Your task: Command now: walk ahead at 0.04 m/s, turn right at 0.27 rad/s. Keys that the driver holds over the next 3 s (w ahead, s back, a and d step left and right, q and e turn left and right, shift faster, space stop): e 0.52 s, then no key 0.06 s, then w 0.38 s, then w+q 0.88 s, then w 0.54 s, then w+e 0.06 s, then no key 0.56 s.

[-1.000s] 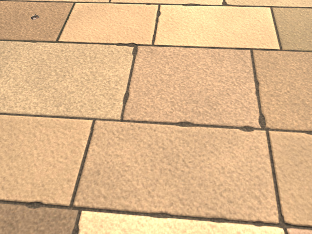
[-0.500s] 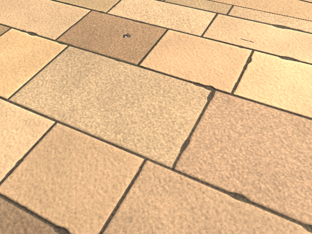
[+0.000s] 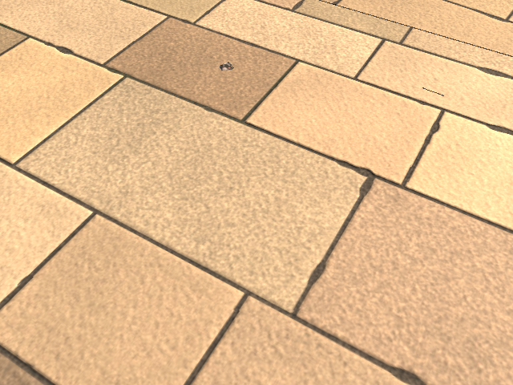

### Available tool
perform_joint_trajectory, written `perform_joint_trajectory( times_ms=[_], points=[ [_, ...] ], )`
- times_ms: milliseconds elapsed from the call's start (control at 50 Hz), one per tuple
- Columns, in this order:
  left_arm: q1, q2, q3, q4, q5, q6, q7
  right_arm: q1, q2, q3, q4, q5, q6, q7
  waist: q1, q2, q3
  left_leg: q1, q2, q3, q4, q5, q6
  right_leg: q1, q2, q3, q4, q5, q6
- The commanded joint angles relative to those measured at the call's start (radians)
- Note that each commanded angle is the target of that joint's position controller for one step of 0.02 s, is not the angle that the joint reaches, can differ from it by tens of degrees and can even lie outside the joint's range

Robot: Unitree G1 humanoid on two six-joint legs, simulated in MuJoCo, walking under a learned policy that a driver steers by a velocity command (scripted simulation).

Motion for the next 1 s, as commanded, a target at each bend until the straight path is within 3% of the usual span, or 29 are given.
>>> perform_joint_trajectory(
  times_ms=[20, 60, 100, 120, 140, 160, 180, 220, 240, 280, 360, 460, 500, 540, 560, 580, 600, 620, 640, 680, 700, 780, 840, 900, 960, 980, 1000],
  points=[
    [0.02, 0.117, 0.036, -0.065, -0.001, 0.002, 0.004, -0.024, -0.194, -0.065, -0.048, 0.011, 0.0, -0.027, -0.015, 0.15, -0.107, 0.062, 0.314, -0.239, -0.204, -0.017, 0.194, 0.058, 0.009, -0.028, 0.012, 0.006, -0.026],
    [0.031, 0.098, 0.036, -0.068, 0.0, 0.004, -0.002, -0.037, -0.19, -0.068, -0.037, 0.022, 0.007, -0.035, -0.001, 0.143, -0.097, 0.072, 0.315, -0.216, -0.177, -0.005, 0.175, 0.081, 0.018, -0.049, -0.056, 0.027, -0.052],
    [0.082, 0.09, 0.039, -0.057, 0.009, 0.004, -0.013, -0.05, -0.186, -0.072, -0.025, 0.043, 0.016, -0.04, 0.034, 0.128, -0.098, 0.057, 0.283, -0.157, -0.101, 0.015, 0.121, 0.165, 0.045, -0.071, -0.221, 0.134, -0.095],
    [0.091, 0.122, 0.048, -0.065, 0.019, 0.003, -0.016, -0.016, -0.167, -0.073, -0.007, 0.053, 0.019, -0.043, 0.034, 0.062, -0.072, 0.019, 0.233, -0.1, 0.0, -0.032, 0.052, 0.193, 0.015, 0.013, -0.352, 0.246, -0.139],
    [0.089, 0.233, 0.073, -0.085, 0.021, 0.0, -0.004, 0.021, -0.112, -0.064, -0.025, 0.028, 0.017, -0.041, -0.025, -0.218, -0.069, -0.123, 0.089, 0.049, 0.272, -0.201, -0.06, 0.249, -0.196, 0.327, -0.464, 0.479, -0.241],
    [0.092, 0.258, 0.078, -0.102, 0.037, -0.01, -0.007, -0.115, -0.133, -0.068, -0.066, 0.022, 0.014, -0.05, 0.058, -0.302, -0.014, -0.281, -0.034, -0.014, 0.454, -0.473, -0.091, 0.213, -0.308, 0.52, -0.561, 0.529, -0.391],
    [0.085, 0.229, 0.07, -0.115, 0.056, -0.029, -0.009, -0.121, -0.153, -0.079, -0.061, 0.024, 0.015, -0.05, 0.051, -0.195, -0.032, -0.302, -0.005, -0.107, 0.612, -0.472, -0.09, 0.222, -0.278, 0.479, -0.549, 0.519, -0.396],
    [-0.007, 0.191, 0.068, -0.139, 0.017, -0.044, -0.005, -0.048, -0.154, -0.089, -0.017, 0.022, 0.026, -0.052, -0.006, -0.079, -0.061, -0.314, 0.018, -0.138, 0.659, -0.342, -0.1, 0.259, -0.18, 0.344, -0.495, 0.54, -0.301],
    [-0.03, 0.175, 0.063, -0.149, 0.001, -0.044, 0.0, -0.039, -0.162, -0.093, -0.012, 0.016, 0.028, -0.056, -0.014, -0.071, -0.077, -0.311, 0.024, -0.143, 0.663, -0.297, -0.112, 0.277, -0.165, 0.323, -0.482, 0.575, -0.286],
    [-0.012, 0.153, 0.057, -0.156, -0.004, -0.035, 0.009, -0.029, -0.139, -0.088, -0.014, 0.025, 0.023, -0.056, -0.017, -0.079, -0.121, -0.277, 0.008, -0.131, 0.651, -0.247, -0.133, 0.303, -0.129, 0.292, -0.463, 0.642, -0.285],
    [0.035, 0.175, 0.072, -0.169, -0.006, -0.018, 0.026, -0.066, -0.122, -0.075, -0.027, 0.036, 0.011, -0.053, 0.016, -0.105, -0.138, -0.252, 0.002, -0.14, 0.429, -0.214, -0.148, 0.372, -0.116, 0.328, -0.453, 0.556, -0.286],
    [0.002, 0.197, 0.087, -0.203, -0.004, 0.003, 0.019, -0.04, -0.141, -0.077, -0.017, 0.046, -0.004, -0.033, 0.02, -0.153, -0.119, -0.08, -0.023, -0.138, 0.23, -0.242, -0.137, 0.264, -0.103, 0.415, -0.461, 0.464, -0.295],
    [-0.016, 0.196, 0.09, -0.213, -0.01, 0.009, 0.015, -0.016, -0.151, -0.08, -0.012, 0.049, -0.014, -0.022, 0.015, -0.162, -0.122, -0.035, -0.03, -0.141, 0.144, -0.235, -0.126, 0.266, -0.097, 0.463, -0.449, 0.494, -0.289],
    [-0.053, 0.188, 0.089, -0.224, -0.022, 0.016, 0.016, 0.048, -0.152, -0.083, 0.008, 0.049, -0.026, -0.011, -0.022, -0.154, -0.139, 0.058, -0.027, -0.124, -0.032, -0.128, -0.103, 0.26, -0.071, 0.466, -0.408, 0.505, -0.257],
    [-0.055, 0.173, 0.085, -0.228, -0.028, 0.019, 0.02, 0.082, -0.159, -0.087, 0.023, 0.045, -0.029, -0.007, -0.037, -0.137, -0.145, 0.147, -0.005, -0.117, -0.142, -0.015, -0.083, 0.218, -0.037, 0.441, -0.38, 0.438, -0.22],
    [-0.016, 0.135, 0.076, -0.226, -0.017, 0.02, 0.022, 0.095, -0.204, -0.098, 0.021, 0.03, -0.027, -0.009, -0.017, -0.038, -0.159, 0.256, 0.131, -0.228, -0.176, 0.04, -0.035, 0.113, 0.026, 0.371, -0.277, 0.248, -0.166],
    [0.033, 0.088, 0.063, -0.232, -0.003, 0.012, 0.017, 0.074, -0.275, -0.107, 0.005, 0.007, -0.018, -0.013, 0.032, 0.227, -0.144, 0.325, 0.325, -0.472, -0.206, 0.119, 0.094, -0.094, 0.201, 0.18, -0.09, -0.136, -0.101],
    [0.0, 0.163, 0.084, -0.242, 0.008, -0.005, 0.018, 0.085, -0.258, -0.105, -0.001, -0.018, -0.026, -0.007, -0.011, 0.27, -0.11, 0.23, 0.429, -0.624, -0.263, -0.054, 0.223, -0.18, 0.174, 0.159, 0.117, -0.22, -0.064],
    [-0.009, 0.201, 0.096, -0.229, 0.002, -0.012, 0.014, 0.053, -0.216, -0.092, -0.012, -0.006, -0.036, -0.011, -0.006, 0.192, -0.072, 0.211, 0.381, -0.58, -0.293, -0.294, 0.213, -0.205, 0.136, 0.184, 0.214, -0.127, -0.061],
    [0.012, 0.166, 0.09, -0.193, 0.01, -0.015, 0.009, 0.037, -0.176, -0.077, 0.001, 0.034, -0.047, -0.021, 0.001, 0.184, -0.024, 0.253, 0.282, -0.483, -0.318, -0.437, 0.134, -0.277, 0.12, 0.161, 0.256, 0.002, -0.038],
    [0.012, 0.14, 0.082, -0.184, 0.01, -0.021, 0.004, 0.067, -0.166, -0.07, 0.019, 0.038, -0.051, -0.025, -0.011, 0.173, -0.012, 0.267, 0.27, -0.457, -0.328, -0.405, 0.13, -0.292, 0.113, 0.15, 0.27, 0.048, -0.029],
    [-0.084, 0.094, 0.06, -0.206, -0.002, -0.061, -0.011, 0.167, -0.19, -0.073, 0.051, 0.036, -0.063, -0.029, -0.068, 0.165, 0.009, 0.304, 0.241, -0.365, -0.363, -0.296, 0.139, -0.296, 0.054, 0.025, 0.126, 0.147, -0.013],
    [-0.126, 0.057, 0.041, -0.217, -0.008, -0.084, -0.02, 0.196, -0.224, -0.08, 0.059, 0.043, -0.065, -0.025, -0.092, 0.185, 0.006, 0.258, 0.237, -0.311, -0.364, -0.212, 0.14, -0.17, 0.043, -0.015, -0.074, 0.157, -0.018],
    [-0.12, 0.075, 0.043, -0.215, -0.018, -0.096, -0.031, 0.224, -0.253, -0.085, 0.068, 0.054, -0.063, -0.01, -0.093, 0.193, 0.016, 0.192, 0.254, -0.298, -0.348, -0.219, 0.151, -0.042, 0.058, -0.044, -0.205, 0.131, -0.041],
    [-0.046, 0.087, 0.047, -0.193, -0.025, -0.104, -0.039, 0.215, -0.252, -0.079, 0.074, 0.067, -0.054, 0.0, -0.035, 0.166, 0.014, 0.117, 0.265, -0.302, -0.296, -0.246, 0.137, 0.142, 0.071, -0.057, -0.359, 0.22, -0.086],
    [0.015, 0.098, 0.056, -0.171, -0.025, -0.105, -0.035, 0.223, -0.229, -0.07, 0.079, 0.065, -0.051, 0.003, -0.002, 0.139, -0.002, 0.057, 0.241, -0.295, -0.245, -0.219, 0.118, 0.269, 0.085, -0.058, -0.399, 0.226, -0.099],
    [0.118, 0.123, 0.069, -0.147, -0.028, -0.106, -0.025, 0.214, -0.184, -0.053, 0.079, 0.056, -0.053, 0.007, 0.054, 0.115, -0.046, -0.027, 0.194, -0.256, -0.132, -0.179, 0.08, 0.439, 0.054, -0.017, -0.422, 0.214, -0.118]
  ],
)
